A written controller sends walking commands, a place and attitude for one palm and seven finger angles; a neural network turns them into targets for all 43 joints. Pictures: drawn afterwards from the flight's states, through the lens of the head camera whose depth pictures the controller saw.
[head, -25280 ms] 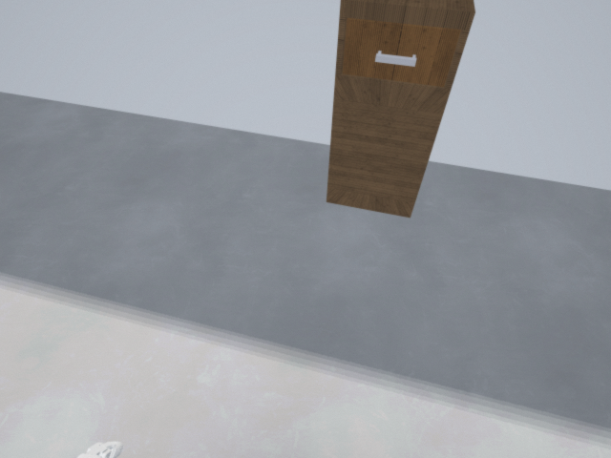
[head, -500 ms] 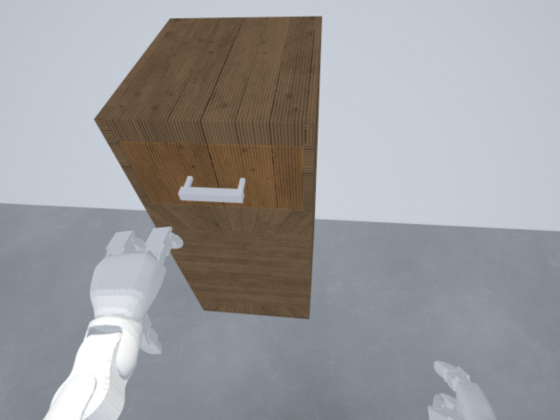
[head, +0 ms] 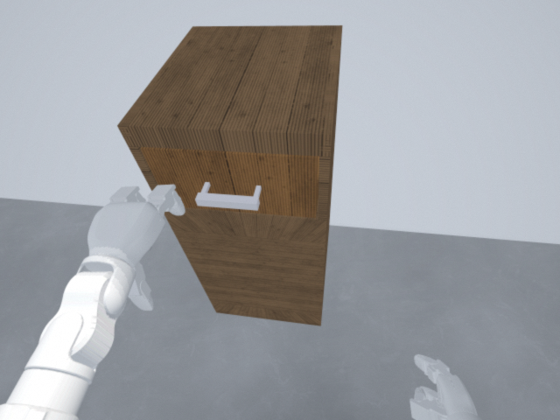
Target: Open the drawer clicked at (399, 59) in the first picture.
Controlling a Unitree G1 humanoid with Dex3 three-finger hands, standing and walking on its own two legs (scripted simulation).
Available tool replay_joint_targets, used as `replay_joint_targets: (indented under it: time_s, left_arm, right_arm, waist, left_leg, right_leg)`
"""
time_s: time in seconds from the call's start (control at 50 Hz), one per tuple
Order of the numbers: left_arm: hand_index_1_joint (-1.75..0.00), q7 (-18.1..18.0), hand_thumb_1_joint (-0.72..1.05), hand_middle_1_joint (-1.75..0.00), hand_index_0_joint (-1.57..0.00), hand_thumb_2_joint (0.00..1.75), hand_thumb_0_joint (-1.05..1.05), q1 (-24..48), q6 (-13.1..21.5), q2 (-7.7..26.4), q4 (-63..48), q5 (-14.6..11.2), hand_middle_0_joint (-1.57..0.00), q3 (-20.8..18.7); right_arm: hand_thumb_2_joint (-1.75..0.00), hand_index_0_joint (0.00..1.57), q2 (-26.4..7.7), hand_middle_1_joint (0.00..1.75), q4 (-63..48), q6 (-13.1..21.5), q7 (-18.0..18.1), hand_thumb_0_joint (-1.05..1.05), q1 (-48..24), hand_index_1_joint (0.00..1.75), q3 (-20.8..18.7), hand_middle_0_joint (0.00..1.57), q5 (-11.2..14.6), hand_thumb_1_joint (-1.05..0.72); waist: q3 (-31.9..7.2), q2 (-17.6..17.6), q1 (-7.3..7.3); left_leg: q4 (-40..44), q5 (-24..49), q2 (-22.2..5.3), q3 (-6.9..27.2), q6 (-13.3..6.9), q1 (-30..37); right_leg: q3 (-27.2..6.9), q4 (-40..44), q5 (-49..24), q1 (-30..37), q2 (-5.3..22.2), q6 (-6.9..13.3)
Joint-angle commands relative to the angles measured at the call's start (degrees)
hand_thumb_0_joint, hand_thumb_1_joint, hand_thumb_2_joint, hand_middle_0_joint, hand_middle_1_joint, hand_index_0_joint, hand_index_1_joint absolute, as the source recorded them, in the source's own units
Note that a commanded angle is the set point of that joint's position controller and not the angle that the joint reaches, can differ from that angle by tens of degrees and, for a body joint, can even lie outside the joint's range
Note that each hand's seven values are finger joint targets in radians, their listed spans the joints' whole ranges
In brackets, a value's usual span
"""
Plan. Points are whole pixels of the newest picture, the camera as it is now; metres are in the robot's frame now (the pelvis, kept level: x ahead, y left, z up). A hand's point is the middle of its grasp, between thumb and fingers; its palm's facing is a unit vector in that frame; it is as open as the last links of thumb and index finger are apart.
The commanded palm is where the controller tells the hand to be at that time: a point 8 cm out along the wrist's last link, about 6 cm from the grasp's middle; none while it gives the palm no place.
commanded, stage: raise the hand with hooked fingers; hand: left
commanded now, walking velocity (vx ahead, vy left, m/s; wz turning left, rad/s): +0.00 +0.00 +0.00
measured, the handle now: (229, 194) +0.53 +0.20 -0.04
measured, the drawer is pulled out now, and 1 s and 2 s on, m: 0.00 0.00 0.00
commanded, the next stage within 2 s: move the hooked fingers above the handle in 0.26 s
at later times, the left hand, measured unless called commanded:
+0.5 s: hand (156, 253) +0.31 +0.23 +0.07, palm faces +0.01 -0.07 -1.00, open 13.8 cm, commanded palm +0.30 +0.24 +0.12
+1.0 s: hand (188, 225) +0.38 +0.21 +0.05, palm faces -0.01 -0.04 -1.00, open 13.8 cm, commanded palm +0.36 +0.22 +0.10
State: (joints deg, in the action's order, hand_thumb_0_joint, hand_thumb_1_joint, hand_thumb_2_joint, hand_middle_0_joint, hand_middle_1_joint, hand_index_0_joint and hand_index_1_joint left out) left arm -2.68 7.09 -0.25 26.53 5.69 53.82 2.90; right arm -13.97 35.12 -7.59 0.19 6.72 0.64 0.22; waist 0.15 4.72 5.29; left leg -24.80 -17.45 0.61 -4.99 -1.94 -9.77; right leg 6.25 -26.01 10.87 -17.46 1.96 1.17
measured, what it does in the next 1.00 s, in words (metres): stands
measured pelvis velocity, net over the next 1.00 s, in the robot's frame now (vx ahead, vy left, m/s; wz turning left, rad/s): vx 0.00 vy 0.00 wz -0.01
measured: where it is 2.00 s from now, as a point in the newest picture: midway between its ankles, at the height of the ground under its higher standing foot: outside the picture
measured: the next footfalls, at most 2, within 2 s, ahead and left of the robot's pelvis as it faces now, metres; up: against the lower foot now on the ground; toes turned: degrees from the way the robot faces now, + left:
none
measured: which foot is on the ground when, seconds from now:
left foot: down 0.00-1.00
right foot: down 0.00-1.00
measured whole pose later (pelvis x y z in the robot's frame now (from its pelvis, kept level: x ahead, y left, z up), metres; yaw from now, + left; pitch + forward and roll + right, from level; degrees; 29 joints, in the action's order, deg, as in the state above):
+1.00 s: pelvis +0.00 +0.00 -0.01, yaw -1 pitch +8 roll +1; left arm -9.9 22.6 2.7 24.4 27.0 57.9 5.3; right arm -15.0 37.2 -7.5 1.3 12.3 -2.0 1.2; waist -1.8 3.1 2.0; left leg -28.9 -18.6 0.5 -5.9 -1.8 -18.0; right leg 5.2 -30.6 11.9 -26.3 2.1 1.6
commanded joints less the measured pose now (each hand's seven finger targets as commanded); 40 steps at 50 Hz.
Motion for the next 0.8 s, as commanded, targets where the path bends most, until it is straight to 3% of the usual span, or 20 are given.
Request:
replay_joint_targets:
  time_s: [0.0,0.08,0.1,0.14,0.2,0.34,0.44,0.54,0.6,0.64,0.68,0.74,0.78]
  left_arm:
    - [-1.2,-2.1,-0.5,-1.2,-0.3,0.3,0.0,10.9,2.8,11.2,-11.9,-0.5,-0.3,-7.4]
    - [-1.2,-5.2,-0.5,-1.2,-0.3,0.3,0.0,12.2,4.8,12.7,-15.2,0.2,-0.3,-9.3]
    - [-1.2,-6.0,-0.5,-1.2,-0.3,0.3,0.0,12.6,4.7,13.5,-15.0,0.3,-0.3,-10.3]
    - [-1.2,-7.2,-0.5,-1.2,-0.3,0.3,0.0,12.3,4.2,11.8,-13.0,0.5,-0.3,-8.9]
    - [-1.2,-8.0,-0.5,-1.2,-0.3,0.3,0.0,13.0,3.0,12.6,-12.9,0.7,-0.3,-9.2]
    - [-1.2,-6.1,-0.5,-1.2,-0.3,0.3,0.0,11.4,1.1,10.6,-11.1,0.0,-0.3,-6.5]
    - [-1.2,-5.6,-0.5,-1.2,-0.3,0.3,0.0,18.3,2.1,12.3,-5.9,0.8,-0.3,-7.0]
    - [-1.2,-6.4,-0.5,-1.2,-0.3,0.3,0.0,23.9,4.3,12.6,-3.7,1.4,-0.3,-6.7]
    - [-1.2,-6.5,-0.5,-1.2,-0.3,0.3,0.0,26.2,4.4,12.2,1.7,1.3,-0.3,-6.3]
    - [-1.2,-6.8,-0.5,-1.2,-0.3,0.3,0.0,28.7,4.6,10.4,2.2,1.9,-0.3,-4.1]
    - [-1.2,-7.2,-0.5,-1.2,-0.3,0.3,0.0,30.0,4.9,10.4,1.5,2.2,-0.3,-3.9]
    - [-1.2,-7.6,-0.5,-1.2,-0.3,0.3,0.0,29.7,4.6,8.4,3.5,2.2,-0.3,-2.6]
    - [-1.2,-8.1,-0.5,-1.2,-0.3,0.3,0.0,29.9,4.1,10.4,6.0,2.6,-0.3,-4.4]
  right_arm:
    - [-0.9,0.2,-7.0,0.3,-8.9,2.5,0.2,0.0,-5.1,0.3,-2.8,0.2,-0.2,-0.9]
    - [-0.9,0.2,-6.8,0.3,-8.4,2.8,0.2,0.0,-4.2,0.3,-3.4,0.2,-0.3,-0.9]
    - [-0.9,0.2,-6.9,0.3,-8.4,2.9,0.2,0.0,-4.4,0.3,-3.4,0.2,-0.3,-0.9]
    - [-0.9,0.2,-6.8,0.3,-7.6,3.0,0.1,0.0,-3.9,0.3,-3.6,0.2,0.0,-0.9]
    - [-0.9,0.2,-7.1,0.3,-7.7,3.1,0.3,0.0,-4.5,0.3,-3.7,0.2,0.2,-0.9]
    - [-0.9,0.2,-7.0,0.3,-7.5,2.9,0.6,0.0,-4.7,0.3,-3.4,0.2,0.3,-0.9]
    - [-0.9,0.2,-7.2,0.3,-6.7,2.9,1.4,0.0,-3.7,0.3,-3.1,0.2,0.4,-0.9]
    - [-0.9,0.2,-6.9,0.3,-6.5,3.6,1.8,0.0,-2.0,0.3,-3.6,0.2,0.2,-0.9]
    - [-0.9,0.2,-7.2,0.3,-5.9,3.4,2.0,0.0,-1.2,0.3,-3.7,0.2,0.5,-0.9]
    - [-0.9,0.2,-7.1,0.3,-6.0,3.4,1.9,0.0,-0.5,0.3,-3.8,0.2,0.5,-0.9]
    - [-0.9,0.2,-7.2,0.3,-6.0,3.5,1.7,0.0,0.3,0.3,-4.3,0.2,0.4,-0.9]
    - [-0.9,0.2,-7.2,0.3,-6.0,3.2,1.4,0.0,1.1,0.3,-4.6,0.2,0.5,-0.9]
    - [-0.9,0.2,-7.6,0.3,-5.6,2.9,1.4,0.0,1.6,0.3,-4.6,0.2,0.6,-0.9]
  waist:
    - [-14.9,-4.0,0.01]
    - [-18.3,-2.6,0.28]
    - [-18.1,-2.8,0.35]
    - [-16.0,-1.9,-0.07]
    - [-17.4,-2.2,0.09]
    - [-15.2,-4.8,-0.58]
    - [-13.8,-5.6,-1.34]
    - [-18.1,-3.1,-1.54]
    - [-16.5,-5.0,-2.39]
    - [-17.3,-4.2,-2.58]
    - [-20.6,-2.9,-2.46]
    - [-20.6,-3.8,-2.6]
    - [-20.1,-5.3,-2.39]
  left_leg:
    - [2.8,22.3,0.5,4.2,1.1,-4.3]
    - [2.2,25.4,0.5,4.6,1.5,-2.7]
    - [2.4,24.2,0.5,4.7,1.6,-3.3]
    - [2.6,23.0,0.4,4.5,1.8,-3.5]
    - [2.8,22.4,0.5,4.6,1.8,-3.4]
    - [3.3,20.0,0.6,4.0,1.0,-4.0]
    - [3.1,15.9,1.0,3.6,0.6,-6.2]
    - [1.7,17.7,1.2,3.7,0.7,-5.1]
    - [1.2,16.4,1.4,3.6,0.7,-7.6]
    - [0.7,17.4,1.4,3.7,0.7,-7.1]
    - [-0.3,20.5,1.3,3.7,0.9,-5.7]
    - [-0.7,20.4,1.1,3.8,1.0,-6.2]
    - [-0.6,20.6,1.2,3.6,1.0,-8.2]
  right_leg:
    - [-5.2,0.4,-14.8,14.7,-1.5,1.6]
    - [-5.2,-0.5,-16.2,14.5,-1.4,1.7]
    - [-5.6,-0.4,-15.4,14.7,-1.5,1.7]
    - [-5.0,-0.2,-13.7,12.4,-1.5,1.8]
    - [-5.1,-0.3,-13.1,13.2,-1.6,1.8]
    - [-5.0,0.6,-12.1,13.2,-1.4,1.5]
    - [-5.4,0.9,-9.4,12.0,-1.4,1.3]
    - [-5.4,-0.3,-10.9,11.8,-1.4,1.4]
    - [-5.3,-0.5,-10.5,10.5,-1.4,1.3]
    - [-4.9,-1.2,-10.8,9.3,-1.5,1.4]
    - [-5.0,-2.2,-13.4,9.7,-1.5,1.5]
    - [-4.8,-2.6,-12.9,8.8,-1.5,1.5]
    - [-4.9,-3.1,-14.0,9.4,-1.6,1.5]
